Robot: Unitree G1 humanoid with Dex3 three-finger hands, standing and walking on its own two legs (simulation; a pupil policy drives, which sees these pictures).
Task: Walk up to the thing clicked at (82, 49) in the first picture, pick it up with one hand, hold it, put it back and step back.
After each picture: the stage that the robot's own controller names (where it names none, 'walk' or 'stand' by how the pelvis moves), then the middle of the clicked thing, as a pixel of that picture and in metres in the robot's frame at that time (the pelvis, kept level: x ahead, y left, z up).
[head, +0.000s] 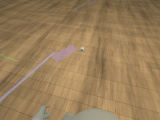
stand; (82, 50) +1.39 +0.16 -0.72
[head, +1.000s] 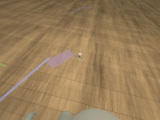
walk; (79, 55) +1.27 +0.11 -0.71
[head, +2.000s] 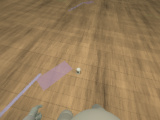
walk; (78, 71) +0.79 +0.10 -0.71
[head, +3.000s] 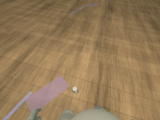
walk; (74, 90) +0.46 +0.12 -0.71
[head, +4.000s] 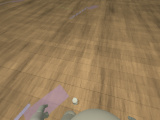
stand; (74, 101) +0.32 +0.15 -0.71
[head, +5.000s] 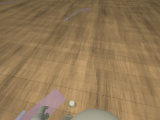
stand; (72, 104) +0.30 +0.16 -0.72
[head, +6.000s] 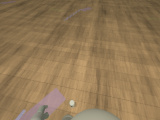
stand; (72, 103) +0.30 +0.16 -0.73
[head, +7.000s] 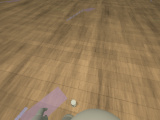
stand; (73, 103) +0.31 +0.14 -0.73
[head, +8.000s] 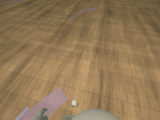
stand; (74, 103) +0.30 +0.13 -0.73
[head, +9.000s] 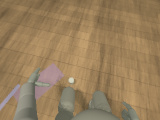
go down; (71, 80) +0.36 +0.14 -0.56
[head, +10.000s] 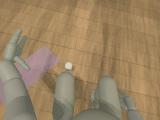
go down; (68, 67) +0.41 +0.16 -0.33
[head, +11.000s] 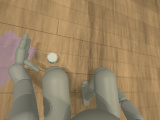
close in; (52, 58) +0.40 +0.19 -0.24
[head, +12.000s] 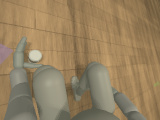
close; (34, 57) +0.40 +0.22 -0.22
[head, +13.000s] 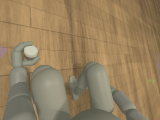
close; (30, 54) +0.40 +0.23 -0.22
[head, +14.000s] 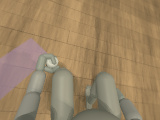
lift; (51, 64) +0.33 +0.25 -0.12
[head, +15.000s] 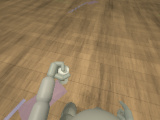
hold; (63, 75) +0.31 +0.17 +0.03
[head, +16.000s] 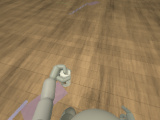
hold; (65, 78) +0.30 +0.17 -0.01
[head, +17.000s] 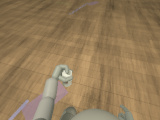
hold; (67, 78) +0.31 +0.16 -0.01
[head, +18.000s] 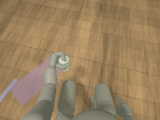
crouch; (64, 63) +0.39 +0.17 -0.09
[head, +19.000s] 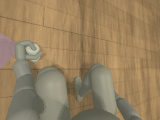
lower; (33, 53) +0.40 +0.24 -0.23
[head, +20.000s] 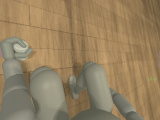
lower; (21, 51) +0.42 +0.27 -0.23
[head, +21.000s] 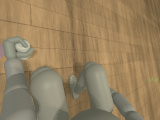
lower; (23, 50) +0.42 +0.26 -0.23
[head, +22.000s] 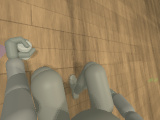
lower; (24, 50) +0.42 +0.26 -0.23
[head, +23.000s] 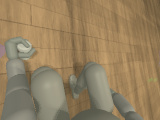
rest; (24, 50) +0.42 +0.26 -0.23
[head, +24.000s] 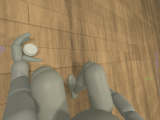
open; (28, 53) +0.41 +0.23 -0.23
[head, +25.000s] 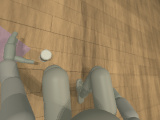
stand; (45, 56) +0.40 +0.22 -0.25
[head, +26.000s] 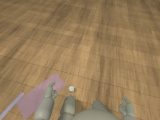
stand; (71, 89) +0.36 +0.14 -0.60
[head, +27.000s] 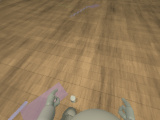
stand; (73, 99) +0.34 +0.15 -0.67
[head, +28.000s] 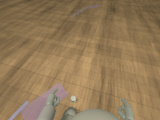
stand; (73, 99) +0.34 +0.14 -0.67
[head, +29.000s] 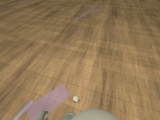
stand; (75, 99) +0.36 +0.14 -0.72
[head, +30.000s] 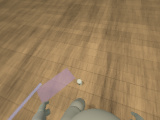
walk; (79, 82) +0.44 +0.17 -0.71
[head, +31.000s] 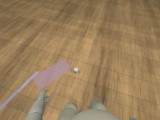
walk; (76, 70) +0.65 +0.14 -0.70
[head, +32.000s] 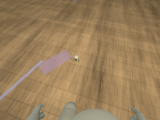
stand; (76, 58) +0.94 +0.22 -0.70
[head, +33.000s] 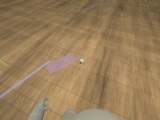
stand; (81, 62) +1.00 +0.11 -0.71
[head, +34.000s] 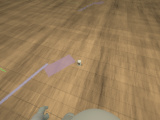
stand; (79, 63) +0.99 +0.17 -0.73
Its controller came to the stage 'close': yes
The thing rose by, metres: 0.71
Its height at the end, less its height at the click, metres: +0.00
